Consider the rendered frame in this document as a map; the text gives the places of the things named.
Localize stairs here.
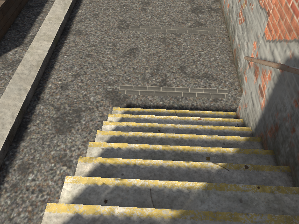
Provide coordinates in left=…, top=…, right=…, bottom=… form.
left=41, top=107, right=299, bottom=224

